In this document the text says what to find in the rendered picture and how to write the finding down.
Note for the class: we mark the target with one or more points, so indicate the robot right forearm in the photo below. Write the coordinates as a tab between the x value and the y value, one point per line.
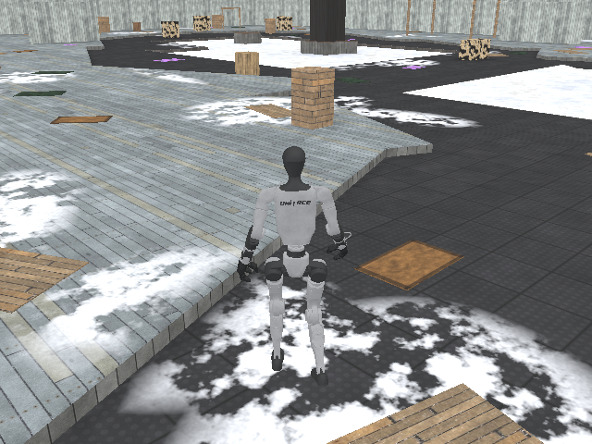
339	239

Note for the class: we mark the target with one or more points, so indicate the robot left thigh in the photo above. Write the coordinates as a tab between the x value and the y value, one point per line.
274	280

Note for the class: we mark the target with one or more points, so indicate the left robot upper arm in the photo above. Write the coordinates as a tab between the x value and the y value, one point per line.
265	197

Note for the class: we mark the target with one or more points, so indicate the right robot upper arm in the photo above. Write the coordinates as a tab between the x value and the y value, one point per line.
324	195

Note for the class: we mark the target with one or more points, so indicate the robot left forearm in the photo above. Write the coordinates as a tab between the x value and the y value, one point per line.
249	248

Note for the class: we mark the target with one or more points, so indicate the left robot hand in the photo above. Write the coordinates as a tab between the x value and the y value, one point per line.
243	268

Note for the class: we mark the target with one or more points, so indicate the right robot hand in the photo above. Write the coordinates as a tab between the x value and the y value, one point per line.
342	253

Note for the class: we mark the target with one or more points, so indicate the robot left foot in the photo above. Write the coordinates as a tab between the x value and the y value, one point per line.
277	363

